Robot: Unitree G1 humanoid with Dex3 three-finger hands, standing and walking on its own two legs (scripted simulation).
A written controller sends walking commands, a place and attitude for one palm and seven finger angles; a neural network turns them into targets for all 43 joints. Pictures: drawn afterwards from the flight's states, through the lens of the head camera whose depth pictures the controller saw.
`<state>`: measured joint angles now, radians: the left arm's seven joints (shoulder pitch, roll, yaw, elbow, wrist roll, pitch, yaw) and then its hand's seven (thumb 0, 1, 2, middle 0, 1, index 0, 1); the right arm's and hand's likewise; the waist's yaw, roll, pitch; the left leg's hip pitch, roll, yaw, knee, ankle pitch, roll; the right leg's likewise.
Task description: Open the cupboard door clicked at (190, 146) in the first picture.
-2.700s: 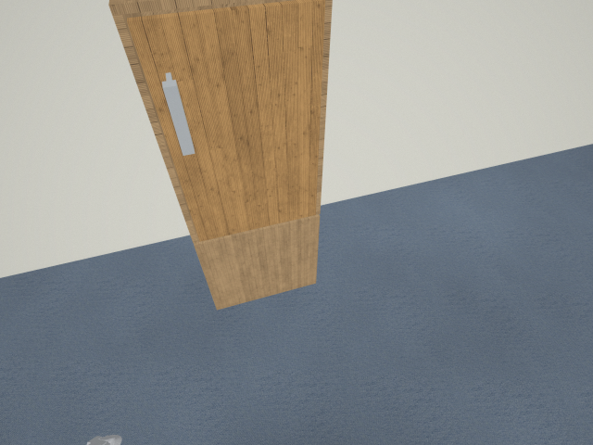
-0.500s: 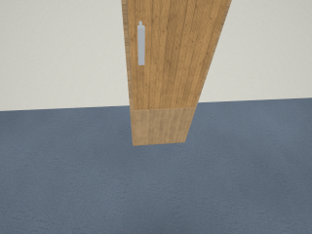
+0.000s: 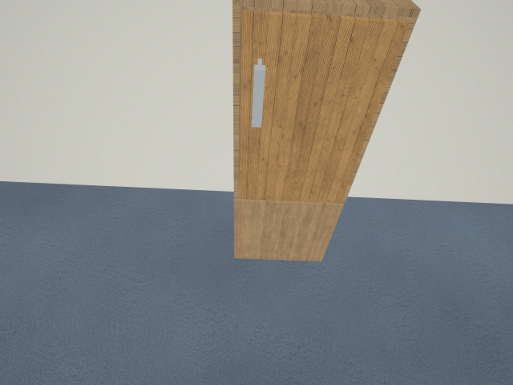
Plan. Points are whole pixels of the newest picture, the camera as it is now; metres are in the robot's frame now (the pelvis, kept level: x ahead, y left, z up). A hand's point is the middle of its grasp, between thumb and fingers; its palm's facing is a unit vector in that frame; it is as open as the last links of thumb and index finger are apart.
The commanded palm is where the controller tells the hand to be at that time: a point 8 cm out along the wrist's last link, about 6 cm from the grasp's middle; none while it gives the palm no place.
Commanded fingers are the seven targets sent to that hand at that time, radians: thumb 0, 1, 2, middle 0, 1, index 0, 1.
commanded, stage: take the last steps up to it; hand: left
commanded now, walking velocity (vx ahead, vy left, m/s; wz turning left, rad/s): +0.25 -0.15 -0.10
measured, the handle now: (258, 93) +0.74 +0.07 +0.09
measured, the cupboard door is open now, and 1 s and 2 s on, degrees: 0 0 0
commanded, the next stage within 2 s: come to a stop and stand still in 0.34 s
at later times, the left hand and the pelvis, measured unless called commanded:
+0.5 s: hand (210, 328) +0.27 +0.11 -0.18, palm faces -0.08 -0.97 -0.22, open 7.4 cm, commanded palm none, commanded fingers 0.00 0.90 0.90 -0.20 -0.30 -0.20 -0.30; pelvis +0.15 -0.07 -0.02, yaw -4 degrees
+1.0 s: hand (183, 359) +0.21 +0.16 -0.19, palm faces +0.06 -0.98 -0.21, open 7.3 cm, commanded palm none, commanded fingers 0.00 0.90 0.90 -0.20 -0.30 -0.20 -0.30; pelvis +0.15 -0.04 -0.01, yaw -2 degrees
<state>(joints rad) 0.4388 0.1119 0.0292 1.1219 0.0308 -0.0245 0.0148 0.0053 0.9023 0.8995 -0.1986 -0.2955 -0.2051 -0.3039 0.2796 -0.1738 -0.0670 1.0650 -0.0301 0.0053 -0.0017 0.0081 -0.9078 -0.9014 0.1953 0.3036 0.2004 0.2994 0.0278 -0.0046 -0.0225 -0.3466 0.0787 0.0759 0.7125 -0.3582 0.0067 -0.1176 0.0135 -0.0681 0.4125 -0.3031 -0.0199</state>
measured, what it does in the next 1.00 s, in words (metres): walks ahead: left foot, then right foot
